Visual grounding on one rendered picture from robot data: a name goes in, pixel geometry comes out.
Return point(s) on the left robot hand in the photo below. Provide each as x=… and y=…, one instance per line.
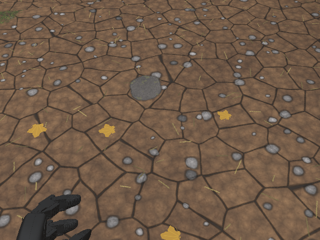
x=35, y=226

